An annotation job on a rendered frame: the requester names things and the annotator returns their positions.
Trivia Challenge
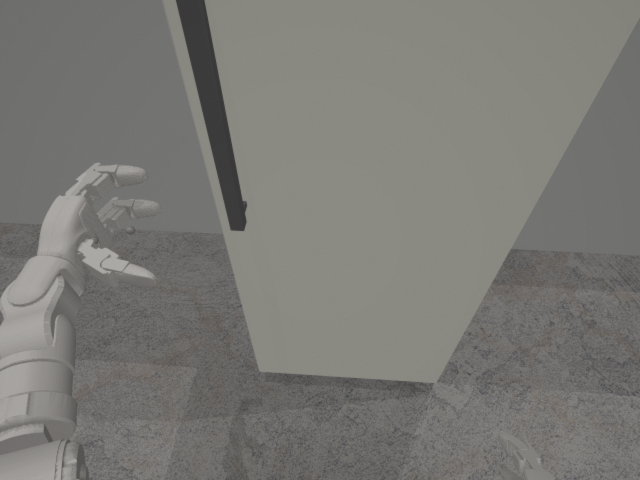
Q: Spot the fridge door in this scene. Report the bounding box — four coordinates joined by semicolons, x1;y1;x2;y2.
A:
163;0;640;383

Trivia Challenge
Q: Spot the robot left hand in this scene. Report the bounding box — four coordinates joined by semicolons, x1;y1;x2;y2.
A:
37;163;162;288

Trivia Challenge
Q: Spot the robot right hand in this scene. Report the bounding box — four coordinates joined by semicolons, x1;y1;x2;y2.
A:
496;431;555;480

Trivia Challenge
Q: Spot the robot left upper arm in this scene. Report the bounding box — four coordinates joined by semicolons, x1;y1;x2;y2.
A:
0;439;89;480

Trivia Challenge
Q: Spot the handle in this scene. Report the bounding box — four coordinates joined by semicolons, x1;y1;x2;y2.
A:
176;0;247;231

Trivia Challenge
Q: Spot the left robot forearm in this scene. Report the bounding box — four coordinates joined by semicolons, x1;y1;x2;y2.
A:
0;255;87;455

